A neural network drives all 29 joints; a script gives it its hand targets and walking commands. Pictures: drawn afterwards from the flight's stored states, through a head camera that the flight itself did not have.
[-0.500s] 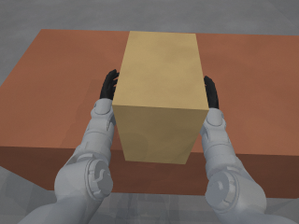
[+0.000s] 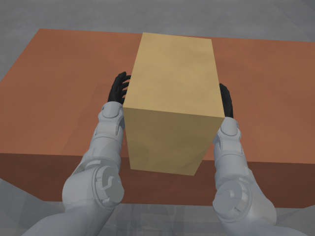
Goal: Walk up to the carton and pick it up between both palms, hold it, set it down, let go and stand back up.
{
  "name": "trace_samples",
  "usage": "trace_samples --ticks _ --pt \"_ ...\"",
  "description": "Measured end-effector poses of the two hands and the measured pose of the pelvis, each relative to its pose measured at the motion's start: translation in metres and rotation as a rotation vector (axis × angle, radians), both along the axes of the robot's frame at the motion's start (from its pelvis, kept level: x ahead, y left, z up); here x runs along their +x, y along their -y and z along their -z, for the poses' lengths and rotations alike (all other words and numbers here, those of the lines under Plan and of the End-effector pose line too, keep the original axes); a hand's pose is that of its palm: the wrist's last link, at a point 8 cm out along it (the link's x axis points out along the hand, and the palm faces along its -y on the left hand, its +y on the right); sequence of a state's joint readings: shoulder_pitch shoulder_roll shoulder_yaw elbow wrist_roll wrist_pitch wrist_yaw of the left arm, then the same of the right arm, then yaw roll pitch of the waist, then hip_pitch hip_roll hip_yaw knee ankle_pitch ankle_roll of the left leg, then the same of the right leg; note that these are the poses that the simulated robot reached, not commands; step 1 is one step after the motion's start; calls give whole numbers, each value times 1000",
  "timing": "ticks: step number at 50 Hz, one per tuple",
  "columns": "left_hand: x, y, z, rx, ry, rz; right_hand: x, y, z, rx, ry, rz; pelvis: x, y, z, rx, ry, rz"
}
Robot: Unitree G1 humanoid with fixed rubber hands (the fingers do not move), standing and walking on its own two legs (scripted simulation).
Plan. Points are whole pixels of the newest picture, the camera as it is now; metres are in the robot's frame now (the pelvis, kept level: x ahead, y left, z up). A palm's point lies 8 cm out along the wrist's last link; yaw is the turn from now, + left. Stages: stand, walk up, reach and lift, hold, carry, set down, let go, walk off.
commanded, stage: set down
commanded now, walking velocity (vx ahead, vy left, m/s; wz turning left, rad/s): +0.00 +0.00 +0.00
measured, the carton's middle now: (169, 106) +0.47 +0.01 +0.04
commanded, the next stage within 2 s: none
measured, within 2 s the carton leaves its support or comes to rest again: neither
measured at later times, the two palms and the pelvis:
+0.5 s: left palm (116, 105) +0.43 +0.16 +0.07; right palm (224, 115) +0.42 -0.13 +0.07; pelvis +0.00 +0.00 +0.00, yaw +0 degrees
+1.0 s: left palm (117, 106) +0.43 +0.16 +0.07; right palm (224, 116) +0.42 -0.13 +0.07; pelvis +0.00 +0.00 +0.00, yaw -1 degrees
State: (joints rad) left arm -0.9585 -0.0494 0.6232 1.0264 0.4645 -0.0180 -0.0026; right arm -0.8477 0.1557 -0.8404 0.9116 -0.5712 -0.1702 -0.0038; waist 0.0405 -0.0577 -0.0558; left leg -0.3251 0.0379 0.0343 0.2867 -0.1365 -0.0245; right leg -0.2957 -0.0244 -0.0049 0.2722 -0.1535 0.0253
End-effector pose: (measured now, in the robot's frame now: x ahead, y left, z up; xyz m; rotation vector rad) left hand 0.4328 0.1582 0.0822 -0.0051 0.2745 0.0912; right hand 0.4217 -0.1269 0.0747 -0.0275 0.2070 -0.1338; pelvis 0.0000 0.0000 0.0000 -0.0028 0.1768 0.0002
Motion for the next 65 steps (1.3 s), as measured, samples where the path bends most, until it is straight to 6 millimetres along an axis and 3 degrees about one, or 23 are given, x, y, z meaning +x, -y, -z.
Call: trace_samples --ticks 16,45,51,65 --pt "-4 2 7 10 25 -6 1 2 4 -20 26 -18 1 7 0 2 12 -5" --pt "-3 1 10 16 16 -2 0 2 4 -24 18 -20 -1 2 0 1 12 11" --pt "-3 1 18 8 -16 -10 0 4 5 -12 -4 -30 -3 2 1 0 0 23" --pt "25 3 21 22 -26 -10 14 7 23 2 -110 -55 -11 5 11 -10 -176 43"
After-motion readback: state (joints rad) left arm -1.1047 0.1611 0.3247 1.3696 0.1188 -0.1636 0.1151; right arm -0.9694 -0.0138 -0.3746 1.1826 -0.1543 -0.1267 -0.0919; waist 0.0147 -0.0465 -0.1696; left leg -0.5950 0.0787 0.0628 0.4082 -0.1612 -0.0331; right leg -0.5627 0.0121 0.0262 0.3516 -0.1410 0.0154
